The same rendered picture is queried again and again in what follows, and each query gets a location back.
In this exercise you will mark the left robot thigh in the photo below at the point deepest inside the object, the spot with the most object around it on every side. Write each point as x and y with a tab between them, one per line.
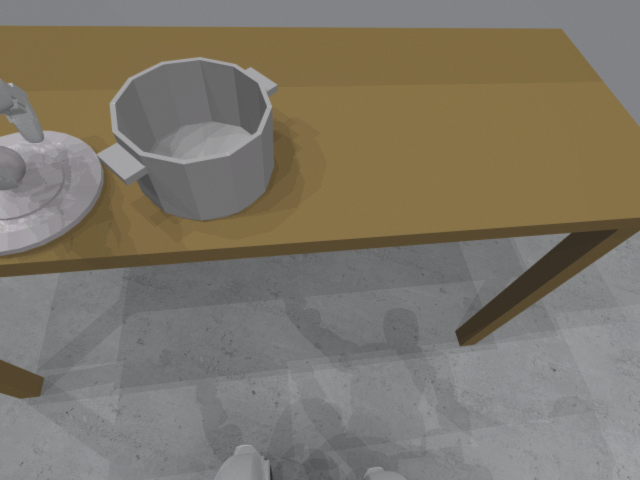
245	466

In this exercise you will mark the table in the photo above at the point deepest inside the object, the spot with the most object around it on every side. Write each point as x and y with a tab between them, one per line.
382	137

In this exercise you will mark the lid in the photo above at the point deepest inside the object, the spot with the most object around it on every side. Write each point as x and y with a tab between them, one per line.
63	180

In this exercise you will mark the left robot hand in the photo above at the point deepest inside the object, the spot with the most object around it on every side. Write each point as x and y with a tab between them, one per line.
18	110

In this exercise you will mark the left robot shin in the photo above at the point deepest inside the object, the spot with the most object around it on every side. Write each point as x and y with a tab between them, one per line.
245	449

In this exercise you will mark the pot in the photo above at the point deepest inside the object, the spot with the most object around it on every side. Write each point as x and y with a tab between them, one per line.
197	136

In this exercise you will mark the knob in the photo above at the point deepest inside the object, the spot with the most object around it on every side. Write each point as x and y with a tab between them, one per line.
14	163

